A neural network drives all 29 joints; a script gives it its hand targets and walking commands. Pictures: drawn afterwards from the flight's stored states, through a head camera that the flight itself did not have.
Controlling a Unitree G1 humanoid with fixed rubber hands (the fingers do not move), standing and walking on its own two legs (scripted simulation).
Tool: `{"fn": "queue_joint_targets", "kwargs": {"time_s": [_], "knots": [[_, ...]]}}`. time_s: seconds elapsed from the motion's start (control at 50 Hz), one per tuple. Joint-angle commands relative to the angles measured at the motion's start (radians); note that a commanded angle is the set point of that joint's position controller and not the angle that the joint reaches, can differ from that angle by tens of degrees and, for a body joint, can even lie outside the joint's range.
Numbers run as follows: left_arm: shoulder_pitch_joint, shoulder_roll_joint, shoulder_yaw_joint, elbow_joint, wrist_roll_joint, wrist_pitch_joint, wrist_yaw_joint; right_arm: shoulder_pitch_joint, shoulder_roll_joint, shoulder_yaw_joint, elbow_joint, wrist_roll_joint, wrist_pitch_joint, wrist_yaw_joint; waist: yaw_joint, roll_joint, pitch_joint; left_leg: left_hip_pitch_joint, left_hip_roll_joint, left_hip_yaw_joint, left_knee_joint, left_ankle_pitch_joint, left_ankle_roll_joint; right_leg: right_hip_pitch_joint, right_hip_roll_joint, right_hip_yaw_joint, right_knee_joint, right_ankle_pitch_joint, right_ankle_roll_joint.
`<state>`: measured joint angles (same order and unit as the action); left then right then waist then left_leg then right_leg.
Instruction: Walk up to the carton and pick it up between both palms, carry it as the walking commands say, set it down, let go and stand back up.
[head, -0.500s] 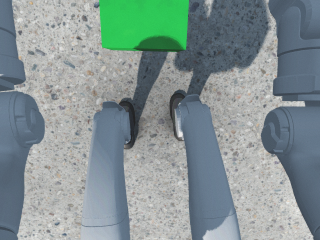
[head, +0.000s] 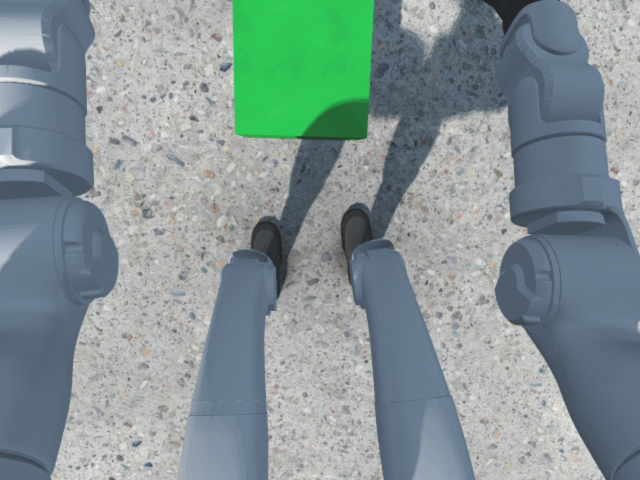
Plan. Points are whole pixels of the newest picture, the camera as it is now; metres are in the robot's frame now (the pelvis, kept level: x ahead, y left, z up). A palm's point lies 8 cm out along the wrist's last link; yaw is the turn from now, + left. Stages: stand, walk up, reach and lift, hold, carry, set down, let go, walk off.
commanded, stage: let go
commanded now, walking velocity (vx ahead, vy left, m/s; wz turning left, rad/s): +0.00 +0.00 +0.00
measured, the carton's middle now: (302, 67) +0.56 -0.01 -0.58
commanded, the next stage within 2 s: stand in 1.38 s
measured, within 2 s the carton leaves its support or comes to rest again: neither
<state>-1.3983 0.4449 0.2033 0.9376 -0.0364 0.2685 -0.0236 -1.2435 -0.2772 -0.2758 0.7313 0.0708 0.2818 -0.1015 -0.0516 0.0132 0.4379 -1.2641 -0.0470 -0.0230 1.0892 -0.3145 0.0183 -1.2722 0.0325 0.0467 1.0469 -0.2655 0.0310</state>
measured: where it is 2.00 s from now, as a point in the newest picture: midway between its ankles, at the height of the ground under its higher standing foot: (313, 270)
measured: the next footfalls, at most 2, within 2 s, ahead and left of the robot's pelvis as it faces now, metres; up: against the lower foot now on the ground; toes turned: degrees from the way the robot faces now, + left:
none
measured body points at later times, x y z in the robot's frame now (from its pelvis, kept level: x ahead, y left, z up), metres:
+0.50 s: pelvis +0.06 -0.03 +0.06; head +0.25 -0.02 +0.47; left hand +0.40 +0.19 -0.03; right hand +0.38 -0.25 -0.03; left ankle +0.09 +0.10 -0.64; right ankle +0.11 -0.13 -0.64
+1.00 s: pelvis +0.09 -0.01 +0.10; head +0.13 +0.00 +0.55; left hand +0.26 +0.22 +0.02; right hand +0.26 -0.23 +0.02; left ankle +0.09 +0.10 -0.64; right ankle +0.11 -0.13 -0.64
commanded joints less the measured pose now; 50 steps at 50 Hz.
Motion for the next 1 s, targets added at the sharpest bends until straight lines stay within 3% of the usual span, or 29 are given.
{"fn": "queue_joint_targets", "kwargs": {"time_s": [0.0, 0.02, 0.06, 0.1, 0.14, 0.16, 0.18, 0.22, 0.28, 0.3, 0.32, 0.36, 0.38, 0.4, 0.42, 0.46, 0.48, 0.54, 0.58, 0.62, 0.64, 0.68, 0.74, 0.78, 0.8, 0.9, 0.92, 0.94, 0.98], "knots": [[-0.02, 0.101, 0.059, -0.274, 0.087, -0.082, 0.052, 0.027, -0.149, -0.007, -0.233, -0.061, -0.098, 0.044, 0.027, 0.101, -1.875, 0.886, -0.011, -0.036, -0.098, 0.563, -0.049, 0.439, 0.063, -0.117, -0.068, 0.326, 0.021], [0.056, 0.1, 0.055, -0.335, 0.083, -0.082, 0.068, 0.094, -0.171, -0.004, -0.288, -0.071, -0.105, 0.05, 0.018, 0.098, -1.972, 0.974, -0.012, -0.04, -0.102, 0.618, -0.05, 0.528, 0.068, -0.121, -0.077, 0.377, 0.02], [0.048, 0.102, 0.054, -0.426, 0.08, -0.079, 0.095, 0.104, -0.167, 0.04, -0.322, -0.041, -0.102, 0.068, 0.042, 0.092, -1.889, 1.001, -0.009, -0.046, -0.125, 0.616, -0.043, 0.492, 0.061, -0.107, -0.095, 0.349, 0.021], [0.178, 0.073, 0.015, -0.58, 0.059, -0.063, 0.104, 0.23, -0.191, 0.048, -0.429, -0.036, -0.086, 0.068, 0.013, 0.058, -2.053, 1.078, -0.016, -0.037, -0.121, 0.634, -0.049, 0.663, 0.065, -0.096, -0.102, 0.421, 0.006], [0.385, 0.042, -0.031, -0.705, 0.025, -0.049, 0.108, 0.372, -0.189, 0.083, -0.574, -0.032, -0.079, 0.059, 0.003, -0.002, -2.236, 1.113, -0.027, -0.028, -0.116, 0.723, -0.048, 0.91, 0.066, -0.074, -0.091, 0.605, 0.004], [0.306, 0.065, -0.033, -0.715, -0.01, -0.043, 0.106, 0.266, -0.213, 0.076, -0.599, -0.017, -0.072, 0.057, -0.005, -0.026, -2.132, 0.999, -0.03, -0.015, -0.113, 0.7, -0.037, 0.902, 0.064, -0.061, -0.085, 0.637, 0.007], [0.403, 0.041, -0.065, -0.803, -0.024, -0.049, 0.107, 0.377, -0.204, 0.083, -0.645, -0.032, -0.072, 0.058, -0.024, -0.029, -2.208, 1.018, -0.034, -0.017, -0.115, 0.773, -0.04, 1.007, 0.065, -0.052, -0.073, 0.756, 0.001], [0.423, 0.02, -0.05, -0.738, -0.037, -0.054, 0.097, 0.398, -0.184, 0.072, -0.584, -0.035, -0.074, 0.057, -0.032, -0.072, -1.961, 0.83, -0.033, -0.002, -0.153, 0.646, -0.029, 1.022, 0.049, -0.026, -0.099, 0.735, 0.002], [0.58, 0.011, -0.019, -0.675, 0.007, -0.079, 0.077, 0.55, -0.13, 0.085, -0.543, -0.037, -0.097, 0.075, 0.005, -0.064, -1.714, 0.734, -0.025, 0.013, -0.221, 0.479, -0.035, 1.012, 0.029, -0.021, -0.162, 0.608, 0.014], [0.74, -0.005, -0.019, -0.66, 0.03, -0.091, 0.073, 0.708, -0.092, 0.098, -0.525, -0.052, -0.107, 0.079, 0.014, -0.068, -1.706, 0.792, -0.023, 0.01, -0.246, 0.483, -0.039, 1.061, 0.032, -0.02, -0.187, 0.599, 0.018], [0.812, -0.027, -0.022, -0.642, 0.041, -0.104, 0.067, 0.793, -0.045, 0.136, -0.487, -0.035, -0.117, 0.091, 0.037, -0.036, -1.652, 0.815, -0.027, 0.015, -0.262, 0.501, -0.042, 1.053, 0.024, -0.021, -0.208, 0.595, 0.025], [0.997, -0.067, -0.018, -0.58, 0.081, -0.138, 0.053, 0.98, -0.009, 0.155, -0.397, -0.056, -0.147, 0.106, 0.044, -0.004, -1.505, 0.825, -0.027, 0.02, -0.308, 0.512, -0.053, 1.053, 0.018, -0.022, -0.25, 0.613, 0.03], [0.991, -0.087, -0.031, -0.578, 0.082, -0.151, 0.047, 0.97, -0.035, 0.146, -0.398, -0.053, -0.165, 0.115, 0.038, 0.025, -1.388, 0.804, -0.028, 0.03, -0.323, 0.475, -0.055, 1.012, 0.017, -0.017, -0.285, 0.578, 0.022], [1.022, -0.108, -0.025, -0.506, 0.085, -0.165, 0.039, 1.017, -0.023, 0.154, -0.346, -0.06, -0.18, 0.12, 0.023, 0.011, -1.234, 0.751, -0.022, 0.04, -0.354, 0.359, -0.05, 1.0, 0.009, -0.015, -0.32, 0.491, 0.023], [0.935, -0.099, -0.018, -0.504, 0.095, -0.186, 0.037, 0.918, -0.021, 0.157, -0.343, -0.042, -0.197, 0.129, 0.038, 0.038, -1.1, 0.667, -0.021, 0.05, -0.376, 0.269, -0.045, 0.935, -0.001, -0.016, -0.339, 0.416, 0.028], [1.036, -0.144, -0.03, -0.43, 0.118, -0.202, 0.028, 0.997, -0.01, 0.16, -0.269, -0.055, -0.216, 0.142, 0.033, 0.035, -0.84, 0.698, -0.007, 0.048, -0.456, 0.101, -0.036, 0.829, -0.005, -0.027, -0.422, 0.175, 0.018], [0.975, -0.14, -0.022, -0.409, 0.11, -0.204, 0.022, 0.913, -0.019, 0.16, -0.28, -0.042, -0.225, 0.148, 0.034, 0.0, -0.729, 0.681, 0.004, 0.043, -0.483, -0.015, -0.018, 0.773, -0.012, -0.026, -0.452, 0.034, 0.022], [1.083, -0.139, -0.028, -0.38, 0.1, -0.227, -0.002, 0.985, -0.01, 0.195, -0.318, -0.062, -0.236, 0.156, 0.048, -0.066, -0.66, 0.74, 0.014, 0.046, -0.519, -0.059, -0.003, 0.852, -0.018, -0.034, -0.51, -0.087, 0.027], [1.18, -0.142, -0.04, -0.443, 0.109, -0.242, -0.007, 1.096, -0.014, 0.195, -0.376, -0.077, -0.245, 0.156, 0.05, -0.094, -0.701, 0.857, 0.014, 0.049, -0.54, -0.001, -0.001, 0.927, -0.012, -0.036, -0.537, -0.06, 0.03], [1.307, -0.169, -0.058, -0.507, 0.104, -0.251, -0.014, 1.252, 0.004, 0.216, -0.367, -0.077, -0.244, 0.156, 0.052, -0.074, -0.724, 0.948, 0.012, 0.047, -0.571, 0.046, -0.004, 1.023, -0.018, -0.039, -0.561, -0.009, 0.022], [1.335, -0.167, -0.068, -0.524, 0.111, -0.254, -0.016, 1.266, -0.018, 0.209, -0.397, -0.079, -0.248, 0.159, 0.051, -0.049, -0.717, 0.991, 0.008, 0.043, -0.59, 0.064, -0.008, 1.029, -0.01, -0.046, -0.571, 0.016, 0.022], [1.346, -0.151, -0.062, -0.571, 0.104, -0.261, -0.018, 1.265, -0.025, 0.203, -0.418, -0.083, -0.253, 0.153, 0.053, -0.075, -0.663, 1.027, 0.005, 0.039, -0.611, 0.052, -0.004, 1.053, -0.014, -0.04, -0.591, 0.018, 0.026], [1.382, -0.163, -0.093, -0.613, 0.092, -0.255, -0.025, 1.266, -0.032, 0.206, -0.452, -0.087, -0.255, 0.164, 0.053, -0.024, -0.538, 1.066, 0.004, 0.038, -0.652, 0.032, -0.007, 1.05, -0.005, -0.048, -0.625, -0.017, 0.015], [1.422, -0.159, -0.107, -0.646, 0.08, -0.252, -0.03, 1.307, -0.039, 0.192, -0.469, -0.099, -0.255, 0.167, 0.041, -0.026, -0.524, 1.083, 0.01, 0.034, -0.671, 0.03, -0.01, 1.097, 0.002, -0.057, -0.635, -0.007, 0.01], [1.469, -0.148, -0.106, -0.64, 0.086, -0.25, -0.03, 1.335, -0.027, 0.205, -0.478, -0.089, -0.254, 0.169, 0.057, -0.017, -0.49, 1.082, 0.009, 0.032, -0.682, 0.026, -0.009, 1.124, 0.003, -0.067, -0.638, -0.002, 0.009], [1.485, -0.125, -0.116, -0.706, 0.088, -0.224, -0.033, 1.349, -0.029, 0.192, -0.466, -0.079, -0.223, 0.188, 0.066, 0.083, -0.413, 1.036, 0.032, 0.007, -0.743, -0.056, -0.014, 1.219, 0.027, -0.094, -0.604, -0.006, 0.002], [1.51, -0.14, -0.132, -0.708, 0.081, -0.217, -0.031, 1.395, -0.021, 0.197, -0.459, -0.083, -0.215, 0.19, 0.058, 0.067, -0.407, 1.03, 0.04, -0.004, -0.752, -0.05, -0.01, 1.253, 0.033, -0.092, -0.592, 0.02, 0.002], [1.536, -0.139, -0.119, -0.698, 0.084, -0.202, -0.035, 1.395, -0.044, 0.181, -0.482, -0.088, -0.21, 0.191, 0.062, 0.092, -0.422, 1.047, 0.041, 0.003, -0.747, -0.035, -0.019, 1.255, 0.032, -0.092, -0.596, 0.024, 0.0], [1.545, -0.135, -0.113, -0.686, 0.071, -0.189, -0.038, 1.4, -0.051, 0.174, -0.484, -0.098, -0.197, 0.189, 0.044, 0.026, -0.429, 1.083, 0.031, -0.001, -0.73, 0.029, -0.015, 1.26, 0.027, -0.084, -0.602, 0.057, 0.001]]}}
